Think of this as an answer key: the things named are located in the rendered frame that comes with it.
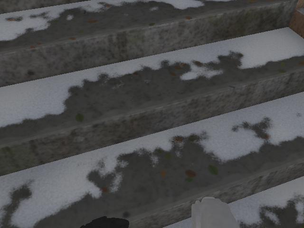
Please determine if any left robot hand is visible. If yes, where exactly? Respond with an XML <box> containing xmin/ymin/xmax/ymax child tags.
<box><xmin>80</xmin><ymin>216</ymin><xmax>129</xmax><ymax>228</ymax></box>

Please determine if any robot right thigh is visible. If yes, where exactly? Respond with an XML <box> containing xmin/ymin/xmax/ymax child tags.
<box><xmin>191</xmin><ymin>199</ymin><xmax>239</xmax><ymax>228</ymax></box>

